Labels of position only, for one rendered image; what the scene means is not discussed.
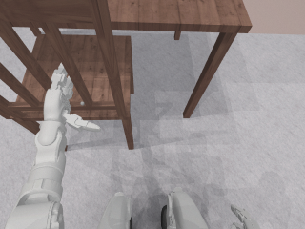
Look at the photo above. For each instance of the left robot forearm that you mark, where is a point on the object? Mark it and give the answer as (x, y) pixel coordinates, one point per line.
(45, 179)

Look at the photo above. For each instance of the left robot upper arm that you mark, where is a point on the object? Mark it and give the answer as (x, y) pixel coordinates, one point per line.
(42, 215)

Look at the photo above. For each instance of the right robot hand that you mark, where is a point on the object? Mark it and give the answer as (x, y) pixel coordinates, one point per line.
(245, 217)

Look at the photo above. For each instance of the right robot thigh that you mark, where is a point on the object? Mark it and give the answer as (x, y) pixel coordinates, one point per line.
(182, 208)

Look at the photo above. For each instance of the robot right shin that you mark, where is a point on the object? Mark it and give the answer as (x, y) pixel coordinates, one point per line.
(171, 224)

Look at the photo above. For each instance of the left robot hand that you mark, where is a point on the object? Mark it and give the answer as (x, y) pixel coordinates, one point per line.
(57, 99)

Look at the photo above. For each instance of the chair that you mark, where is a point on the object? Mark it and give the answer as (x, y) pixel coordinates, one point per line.
(99, 66)

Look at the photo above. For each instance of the table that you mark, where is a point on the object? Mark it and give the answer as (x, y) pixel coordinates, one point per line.
(228, 17)

